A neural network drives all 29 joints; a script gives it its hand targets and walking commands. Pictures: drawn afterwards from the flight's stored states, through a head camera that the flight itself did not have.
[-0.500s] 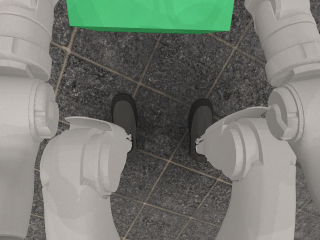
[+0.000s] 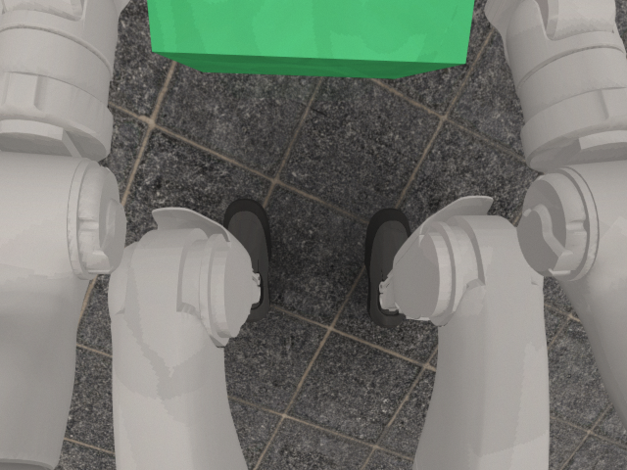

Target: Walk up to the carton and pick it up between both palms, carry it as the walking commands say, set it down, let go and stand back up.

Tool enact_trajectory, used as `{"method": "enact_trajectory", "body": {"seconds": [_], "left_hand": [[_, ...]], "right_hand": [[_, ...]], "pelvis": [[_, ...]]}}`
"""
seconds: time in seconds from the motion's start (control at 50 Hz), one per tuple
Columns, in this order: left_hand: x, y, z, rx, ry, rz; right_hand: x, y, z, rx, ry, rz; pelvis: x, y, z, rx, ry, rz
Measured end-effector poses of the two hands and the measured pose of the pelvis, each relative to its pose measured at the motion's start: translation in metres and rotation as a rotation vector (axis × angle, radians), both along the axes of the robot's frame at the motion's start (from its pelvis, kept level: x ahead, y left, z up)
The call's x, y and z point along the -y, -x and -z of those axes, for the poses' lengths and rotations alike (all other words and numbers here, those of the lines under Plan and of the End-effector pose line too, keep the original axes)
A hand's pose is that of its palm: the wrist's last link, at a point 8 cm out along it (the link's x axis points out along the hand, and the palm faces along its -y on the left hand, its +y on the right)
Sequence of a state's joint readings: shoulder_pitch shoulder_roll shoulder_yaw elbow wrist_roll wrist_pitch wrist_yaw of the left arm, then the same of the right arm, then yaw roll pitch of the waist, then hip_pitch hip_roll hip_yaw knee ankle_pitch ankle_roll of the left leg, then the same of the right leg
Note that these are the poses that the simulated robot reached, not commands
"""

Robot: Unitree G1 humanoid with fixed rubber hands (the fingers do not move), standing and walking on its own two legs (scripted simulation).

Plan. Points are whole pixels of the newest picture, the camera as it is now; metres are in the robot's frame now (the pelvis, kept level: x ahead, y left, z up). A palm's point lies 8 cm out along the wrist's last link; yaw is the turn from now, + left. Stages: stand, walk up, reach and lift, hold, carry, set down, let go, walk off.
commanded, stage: reach and lift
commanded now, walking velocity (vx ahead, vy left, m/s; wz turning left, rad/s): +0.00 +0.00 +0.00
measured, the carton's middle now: out of the picture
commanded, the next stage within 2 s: none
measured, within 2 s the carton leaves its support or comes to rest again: neither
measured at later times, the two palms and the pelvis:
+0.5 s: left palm out of the picture +0.57 +0.19 -0.07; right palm out of the picture +0.55 -0.15 -0.08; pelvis +0.00 +0.00 +0.01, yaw +0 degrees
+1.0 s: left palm out of the picture +0.54 +0.18 +0.00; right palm out of the picture +0.54 -0.16 +0.00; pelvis +0.00 -0.01 +0.06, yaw +1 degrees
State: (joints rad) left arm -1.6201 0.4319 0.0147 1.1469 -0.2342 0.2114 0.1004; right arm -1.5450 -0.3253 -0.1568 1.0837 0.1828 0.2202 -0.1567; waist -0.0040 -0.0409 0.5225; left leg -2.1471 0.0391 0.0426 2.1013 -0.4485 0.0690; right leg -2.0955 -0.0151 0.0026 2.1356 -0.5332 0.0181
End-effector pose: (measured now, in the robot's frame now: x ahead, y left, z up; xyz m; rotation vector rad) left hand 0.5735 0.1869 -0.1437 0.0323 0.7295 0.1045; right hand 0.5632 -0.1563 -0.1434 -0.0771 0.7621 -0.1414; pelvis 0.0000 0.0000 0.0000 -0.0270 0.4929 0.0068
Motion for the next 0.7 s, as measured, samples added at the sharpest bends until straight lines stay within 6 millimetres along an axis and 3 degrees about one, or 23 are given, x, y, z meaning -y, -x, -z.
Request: {"method": "enact_trajectory", "body": {"seconds": [0.1,0.16,0.34,0.44,0.56,0.7], "left_hand": [[-0.002,0.012,0.017,-0.044,-0.032,-0.021],[-0.003,0.02,0.017,-0.048,-0.045,-0.022],[-0.006,0.021,-0.039,0.005,-0.047,-0.03],[-0.003,0.009,-0.065,0.046,-0.02,-0.035],[0.004,0.004,-0.065,0.049,0.017,-0.034],[0.007,0.029,-0.062,0.018,-0.005,-0.036]], "right_hand": [[-0.003,-0.004,0.0,-0.012,-0.004,-0.018],[-0.006,-0.008,-0.01,0.013,-0.008,-0.026],[-0.009,0.0,-0.058,0.078,-0.03,0.003],[-0.006,0.006,-0.065,0.078,-0.021,0.024],[0.0,0.012,-0.063,0.061,0.013,0.039],[0.002,0.019,-0.082,0.041,0.052,0.007]], "pelvis": [[0.001,-0.004,-0.002,-0.008,-0.002,0.002],[0.001,-0.005,-0.005,0.003,-0.003,0.001],[0.001,0.002,-0.01,0.097,-0.001,-0.007],[0.001,0.003,-0.01,0.107,-0.001,-0.007],[0.0,0.002,-0.017,0.102,0.0,-0.008],[0.002,-0.001,-0.029,0.121,-0.006,-0.007]]}}
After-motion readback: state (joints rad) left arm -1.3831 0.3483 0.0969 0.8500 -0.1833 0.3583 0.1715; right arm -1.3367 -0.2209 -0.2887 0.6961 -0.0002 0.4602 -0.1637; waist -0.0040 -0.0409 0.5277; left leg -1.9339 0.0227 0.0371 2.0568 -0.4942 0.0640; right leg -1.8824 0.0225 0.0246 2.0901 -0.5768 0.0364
